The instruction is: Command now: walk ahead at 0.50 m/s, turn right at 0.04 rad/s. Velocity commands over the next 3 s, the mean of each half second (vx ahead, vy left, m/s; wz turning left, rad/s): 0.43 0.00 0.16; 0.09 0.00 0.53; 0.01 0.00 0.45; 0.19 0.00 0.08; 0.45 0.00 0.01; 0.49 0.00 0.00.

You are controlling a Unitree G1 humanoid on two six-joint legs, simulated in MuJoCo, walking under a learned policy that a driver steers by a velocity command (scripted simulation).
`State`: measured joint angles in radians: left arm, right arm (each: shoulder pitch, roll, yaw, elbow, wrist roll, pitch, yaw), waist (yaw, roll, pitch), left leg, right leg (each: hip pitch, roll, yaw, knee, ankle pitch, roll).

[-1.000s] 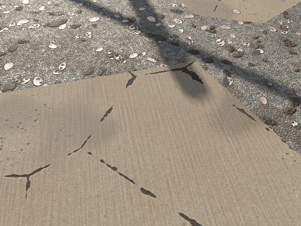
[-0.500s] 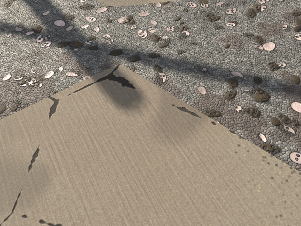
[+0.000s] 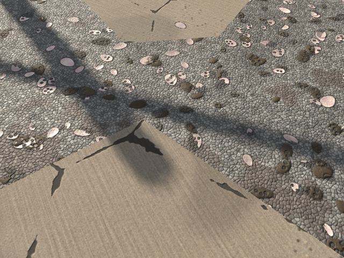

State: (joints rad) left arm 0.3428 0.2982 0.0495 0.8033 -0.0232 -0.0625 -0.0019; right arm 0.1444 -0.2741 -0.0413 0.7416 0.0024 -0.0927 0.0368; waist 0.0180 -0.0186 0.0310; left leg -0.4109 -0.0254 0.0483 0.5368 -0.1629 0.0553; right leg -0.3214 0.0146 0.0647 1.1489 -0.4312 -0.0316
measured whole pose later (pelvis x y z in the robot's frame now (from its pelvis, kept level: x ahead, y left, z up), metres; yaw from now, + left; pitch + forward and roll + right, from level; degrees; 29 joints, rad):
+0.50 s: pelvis +0.25 -0.04 +0.00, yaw +8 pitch +3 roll +1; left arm 0.04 0.25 0.04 0.67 0.02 -0.08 -0.01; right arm 0.34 -0.31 -0.06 0.82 0.02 -0.03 -0.01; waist -0.06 0.02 0.05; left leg -0.36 -0.02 -0.07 1.10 -0.56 -0.03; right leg -0.46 -0.03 -0.04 0.53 -0.12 -0.01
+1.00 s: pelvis +0.32 +0.00 +0.01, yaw +25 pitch +3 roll -2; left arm 0.06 0.32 0.09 0.80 0.00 0.01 0.03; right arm 0.20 -0.30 -0.07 0.62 0.00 0.02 -0.01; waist -0.01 -0.03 0.06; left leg -0.35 -0.02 -0.03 0.50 -0.19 0.05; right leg -0.52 -0.02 0.00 1.10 -0.46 0.06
